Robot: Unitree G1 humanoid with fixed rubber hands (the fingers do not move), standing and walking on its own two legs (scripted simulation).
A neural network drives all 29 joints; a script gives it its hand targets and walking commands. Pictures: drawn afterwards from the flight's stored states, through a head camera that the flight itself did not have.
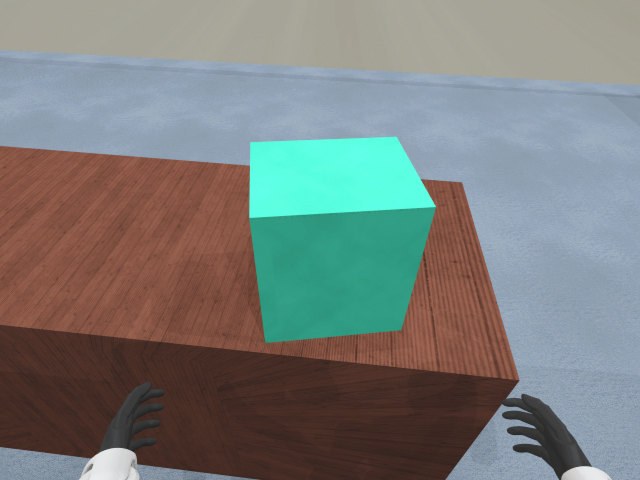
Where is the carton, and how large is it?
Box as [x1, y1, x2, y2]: [249, 137, 435, 342]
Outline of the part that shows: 396,137 250,142 249,218 265,342 397,330 401,328 435,206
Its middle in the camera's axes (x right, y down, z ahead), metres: +0.01 +0.00 +0.64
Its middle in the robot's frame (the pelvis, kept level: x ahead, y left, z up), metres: +0.50 +0.00 +0.04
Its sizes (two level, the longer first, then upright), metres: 0.236 0.189 0.270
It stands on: a pedestal, 0.67 m high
